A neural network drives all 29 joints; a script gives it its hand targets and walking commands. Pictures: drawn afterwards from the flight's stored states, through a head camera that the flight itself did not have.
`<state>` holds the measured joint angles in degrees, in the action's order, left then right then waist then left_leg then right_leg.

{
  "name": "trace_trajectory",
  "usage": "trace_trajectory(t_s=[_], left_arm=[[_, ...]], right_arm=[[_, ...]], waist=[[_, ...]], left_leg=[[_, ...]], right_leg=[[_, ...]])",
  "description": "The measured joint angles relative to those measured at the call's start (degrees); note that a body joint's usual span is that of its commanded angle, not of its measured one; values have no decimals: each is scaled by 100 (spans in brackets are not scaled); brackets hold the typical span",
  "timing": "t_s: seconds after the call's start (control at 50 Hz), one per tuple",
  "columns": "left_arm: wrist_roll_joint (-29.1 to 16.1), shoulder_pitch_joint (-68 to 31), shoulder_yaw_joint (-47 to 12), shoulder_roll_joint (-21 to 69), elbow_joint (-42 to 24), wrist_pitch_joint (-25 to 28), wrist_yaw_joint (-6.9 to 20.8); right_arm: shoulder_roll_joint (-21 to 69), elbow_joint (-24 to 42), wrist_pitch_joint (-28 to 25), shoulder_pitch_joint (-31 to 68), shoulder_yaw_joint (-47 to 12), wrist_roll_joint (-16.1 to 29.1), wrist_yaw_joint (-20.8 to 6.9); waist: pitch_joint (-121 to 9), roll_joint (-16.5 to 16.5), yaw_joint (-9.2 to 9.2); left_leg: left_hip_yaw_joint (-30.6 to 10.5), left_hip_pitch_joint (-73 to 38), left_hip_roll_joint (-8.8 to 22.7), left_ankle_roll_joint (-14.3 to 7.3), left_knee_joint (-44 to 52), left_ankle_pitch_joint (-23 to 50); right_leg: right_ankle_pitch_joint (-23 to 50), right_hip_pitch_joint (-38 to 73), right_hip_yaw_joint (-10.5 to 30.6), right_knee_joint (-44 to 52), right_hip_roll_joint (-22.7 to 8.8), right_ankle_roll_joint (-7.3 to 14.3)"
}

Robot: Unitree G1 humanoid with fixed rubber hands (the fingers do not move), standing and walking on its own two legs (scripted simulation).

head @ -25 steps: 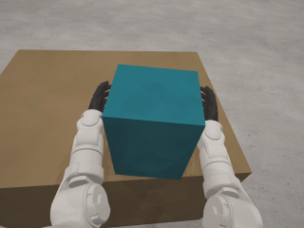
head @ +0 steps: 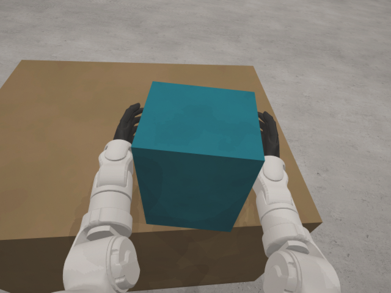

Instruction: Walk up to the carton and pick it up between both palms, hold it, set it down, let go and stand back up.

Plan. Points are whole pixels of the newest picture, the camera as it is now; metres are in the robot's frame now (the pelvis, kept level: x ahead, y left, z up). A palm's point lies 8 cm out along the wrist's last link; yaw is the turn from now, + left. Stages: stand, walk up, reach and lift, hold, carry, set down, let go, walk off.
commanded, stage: reach and lift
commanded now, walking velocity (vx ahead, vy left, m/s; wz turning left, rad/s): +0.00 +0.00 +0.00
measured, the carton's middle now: (195, 164) +0.38 -0.01 +0.04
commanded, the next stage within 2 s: none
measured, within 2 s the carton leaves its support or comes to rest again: leaves its support in 0.34 s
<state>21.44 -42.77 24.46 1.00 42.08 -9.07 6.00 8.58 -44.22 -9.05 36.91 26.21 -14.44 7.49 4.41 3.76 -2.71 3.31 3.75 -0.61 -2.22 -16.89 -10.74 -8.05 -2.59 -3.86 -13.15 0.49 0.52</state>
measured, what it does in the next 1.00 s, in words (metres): stands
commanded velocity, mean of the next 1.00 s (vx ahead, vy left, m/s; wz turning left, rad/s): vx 0.00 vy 0.00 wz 0.00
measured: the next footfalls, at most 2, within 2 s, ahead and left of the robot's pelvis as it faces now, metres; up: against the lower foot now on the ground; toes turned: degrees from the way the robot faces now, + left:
none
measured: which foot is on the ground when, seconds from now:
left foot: down 0.00-1.00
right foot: down 0.00-1.00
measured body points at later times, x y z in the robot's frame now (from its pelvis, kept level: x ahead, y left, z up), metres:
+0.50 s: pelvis -0.01 -0.01 +0.00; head -0.02 +0.03 +0.45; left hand +0.41 +0.14 +0.12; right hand +0.38 -0.16 +0.13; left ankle -0.01 +0.09 -0.75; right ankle -0.01 -0.11 -0.75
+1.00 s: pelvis -0.02 +0.00 +0.00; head -0.04 +0.03 +0.45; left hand +0.40 +0.15 +0.17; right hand +0.39 -0.15 +0.17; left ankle -0.01 +0.09 -0.75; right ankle -0.01 -0.11 -0.75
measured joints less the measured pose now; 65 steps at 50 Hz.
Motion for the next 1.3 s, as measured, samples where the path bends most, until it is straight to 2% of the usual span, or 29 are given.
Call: trace_trajectory(t_s=[0.16, 0.42, 0.64, 0.8, 0.9, 1.0, 1.1, 1.2, 1.3], left_arm=[[-39, 102, -184, -56, -12, -11, -67], [-291, 176, -474, -99, -200, -125, -330], [-271, -28, -405, -143, -449, -827, -279], [-279, -253, -461, -145, -510, -1167, -371], [-221, -437, -475, -124, -657, -1354, -437], [-79, -379, -350, -74, -999, -1671, -340], [-114, 24, -416, -96, -1705, -2086, -230], [-211, 287, -661, -150, -2320, -2342, -286], [-137, 176, -762, -160, -2465, -2592, -296]], right_arm=[[3, -101, -55, -26, 17, 16, -15], [-323, -275, -50, 101, -521, 576, 54], [-395, -301, 477, 381, -637, 858, 87], [-439, -359, 672, 611, -415, 813, -24], [-577, -427, 695, 801, -504, 974, -31], [-740, -363, 984, 881, -979, 1306, 60], [-771, -139, 1237, 781, -1513, 1729, 188], [-788, 184, 1288, 660, -1757, 2010, 218], [-873, 332, 1480, 710, -1800, 2078, 211]], waist=[[-176, -24, -8], [-254, -85, 52], [-113, 123, -27], [-232, 56, -2], [-258, -20, 26], [-116, 6, -20], [-7, 165, -171], [-41, 219, -264], [-38, 101, -302]], left_leg=[[3, 117, 15, 16, -3, 12], [12, 111, 57, 38, -46, 41], [-18, -89, 19, 41, 91, 233], [9, -30, -25, 6, 88, 265], [23, -106, -19, 4, 72, 217], [8, -387, 3, 17, 87, 145], [-65, -505, 26, 47, 11, 75], [-124, -431, 40, 64, -148, 9], [-143, -460, 15, 26, -213, 3]], right_leg=[[28, -97, -24, 37, 10, 14], [100, -56, -51, 72, 43, 44], [171, 75, -103, 24, 0, 63], [144, -43, -95, -104, -53, 36], [113, 40, -88, -95, -49, 31], [77, 358, -102, -5, -21, 33], [35, 548, -171, 21, 3, 49], [8, 544, -222, -24, 15, 61], [10, 586, -237, -73, -9, 42]])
